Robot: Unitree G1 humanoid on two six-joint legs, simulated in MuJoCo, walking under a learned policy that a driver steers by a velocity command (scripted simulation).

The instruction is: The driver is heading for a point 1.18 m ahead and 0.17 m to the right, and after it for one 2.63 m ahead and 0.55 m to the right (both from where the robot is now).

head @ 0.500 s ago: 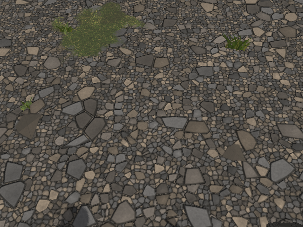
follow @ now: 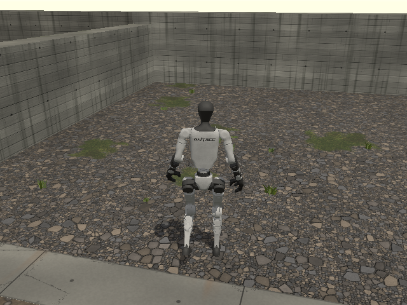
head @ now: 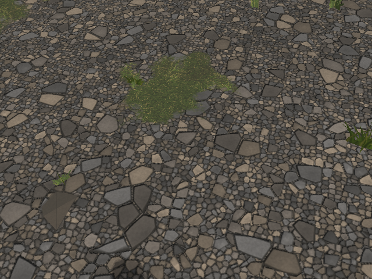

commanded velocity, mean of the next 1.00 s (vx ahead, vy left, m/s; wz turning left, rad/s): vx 0.50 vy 0.00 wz -0.14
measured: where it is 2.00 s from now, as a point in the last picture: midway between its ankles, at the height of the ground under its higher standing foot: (237, 160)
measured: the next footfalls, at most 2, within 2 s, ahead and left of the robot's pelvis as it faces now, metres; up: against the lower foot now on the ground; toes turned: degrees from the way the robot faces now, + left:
left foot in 0.36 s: +0.33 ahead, +0.16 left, +0.00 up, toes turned +5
right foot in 0.88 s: +0.63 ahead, -0.08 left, +0.00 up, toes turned -12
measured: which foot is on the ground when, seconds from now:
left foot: up 0.00-0.34, down 0.36-0.88, up 0.90-1.00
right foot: down 0.00-0.36, up 0.38-0.86, down 0.88-1.00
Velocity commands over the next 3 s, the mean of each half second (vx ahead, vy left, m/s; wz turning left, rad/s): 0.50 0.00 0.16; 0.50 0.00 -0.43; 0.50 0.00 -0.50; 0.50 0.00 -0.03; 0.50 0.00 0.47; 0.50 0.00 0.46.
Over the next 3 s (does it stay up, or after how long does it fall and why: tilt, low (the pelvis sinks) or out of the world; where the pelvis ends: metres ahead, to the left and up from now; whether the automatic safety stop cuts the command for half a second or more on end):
stays up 1.56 -0.35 0.00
